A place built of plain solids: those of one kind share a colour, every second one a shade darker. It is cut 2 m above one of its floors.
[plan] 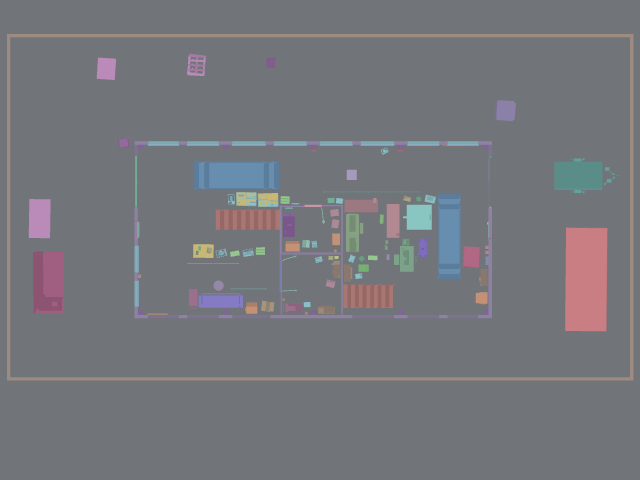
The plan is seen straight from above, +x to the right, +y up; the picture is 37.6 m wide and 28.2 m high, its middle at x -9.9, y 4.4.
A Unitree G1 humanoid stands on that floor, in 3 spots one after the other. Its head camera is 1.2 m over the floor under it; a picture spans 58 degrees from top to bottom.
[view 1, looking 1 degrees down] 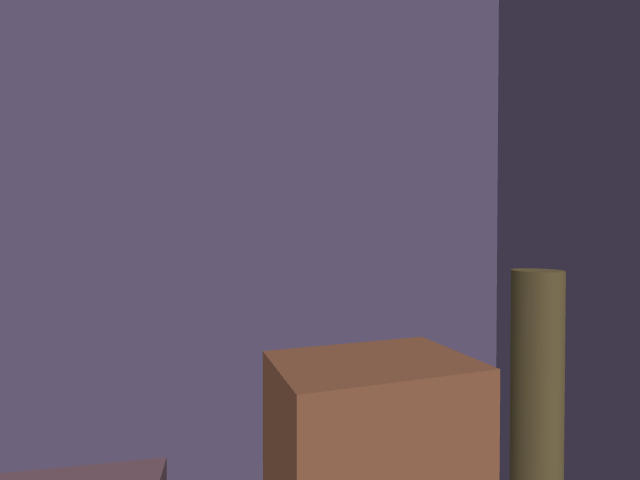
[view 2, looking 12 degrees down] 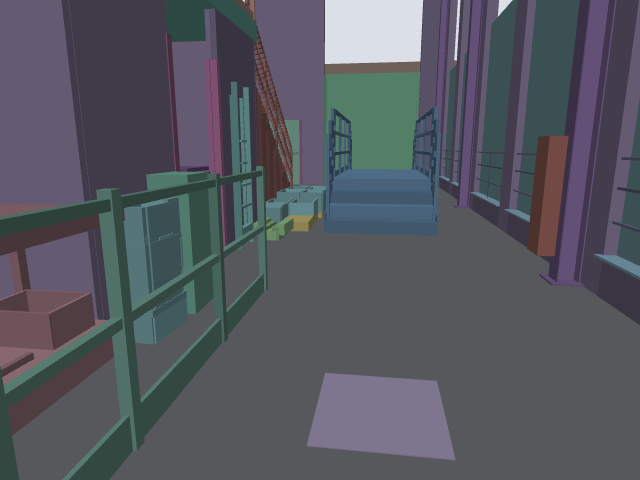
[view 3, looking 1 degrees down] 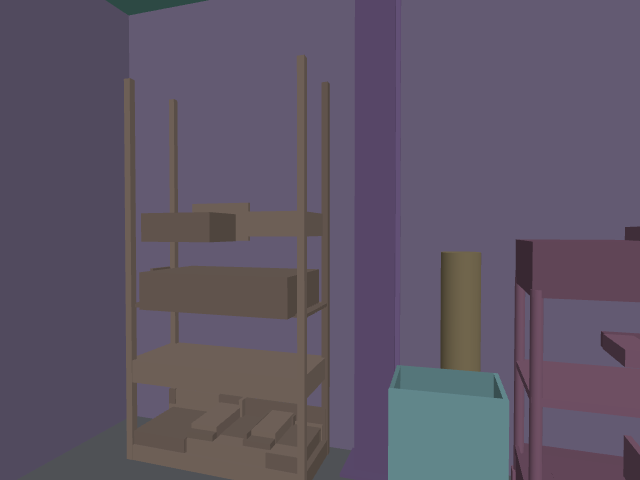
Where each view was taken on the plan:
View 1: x -10.30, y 5.10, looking -19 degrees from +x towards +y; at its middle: wall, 1.74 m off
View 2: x -6.20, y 8.20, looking -172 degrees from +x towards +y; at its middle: ground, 5.77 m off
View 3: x -10.70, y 2.30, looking -72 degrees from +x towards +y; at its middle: wall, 2.42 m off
